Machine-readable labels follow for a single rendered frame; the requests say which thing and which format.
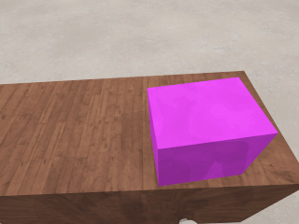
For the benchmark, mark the carton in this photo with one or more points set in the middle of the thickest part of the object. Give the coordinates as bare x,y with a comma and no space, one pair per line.
204,130

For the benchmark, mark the pedestal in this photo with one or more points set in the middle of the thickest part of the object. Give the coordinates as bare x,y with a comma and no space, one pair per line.
80,152

